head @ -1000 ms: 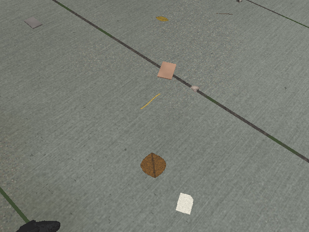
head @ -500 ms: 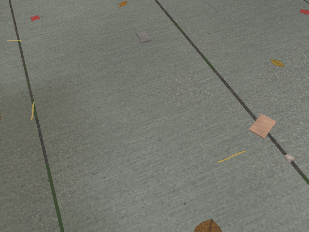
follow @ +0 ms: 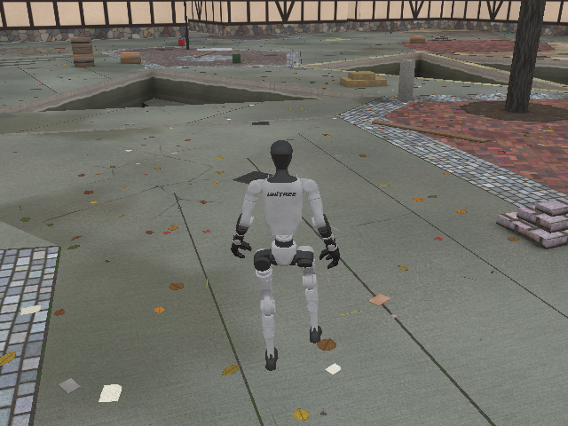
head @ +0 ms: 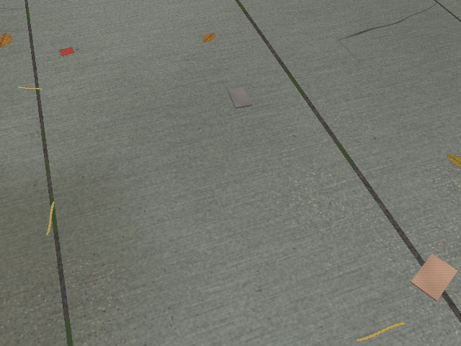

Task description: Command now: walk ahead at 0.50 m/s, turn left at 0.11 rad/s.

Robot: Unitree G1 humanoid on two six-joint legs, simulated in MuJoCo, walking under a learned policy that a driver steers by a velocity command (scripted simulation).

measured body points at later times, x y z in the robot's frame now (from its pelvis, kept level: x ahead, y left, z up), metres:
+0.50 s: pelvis +0.29 -0.07 +0.00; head +0.32 -0.07 +0.45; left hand +0.34 +0.21 -0.12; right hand +0.44 -0.34 -0.11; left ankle +0.37 +0.11 -0.68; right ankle +0.29 -0.15 -0.75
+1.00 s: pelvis +0.54 -0.02 +0.00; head +0.59 -0.02 +0.44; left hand +0.76 +0.22 -0.11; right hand +0.56 -0.32 -0.12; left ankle +0.57 +0.08 -0.75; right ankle +0.57 -0.18 -0.68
